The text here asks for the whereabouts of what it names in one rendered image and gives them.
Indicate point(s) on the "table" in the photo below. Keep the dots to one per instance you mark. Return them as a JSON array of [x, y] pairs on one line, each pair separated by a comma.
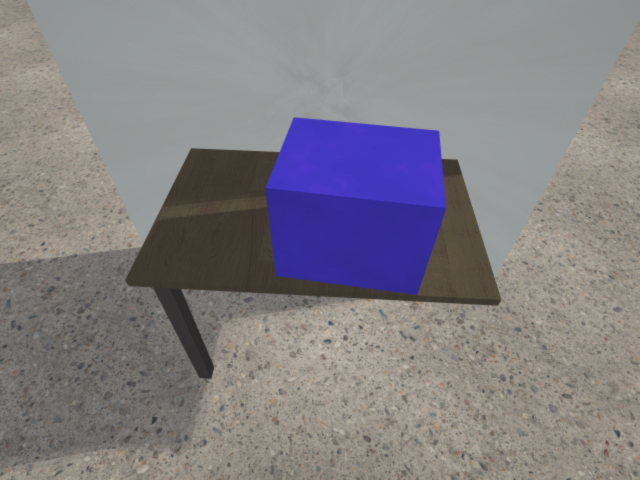
[[213, 233]]

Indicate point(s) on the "carton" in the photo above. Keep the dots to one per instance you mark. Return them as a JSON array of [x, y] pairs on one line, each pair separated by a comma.
[[356, 204]]

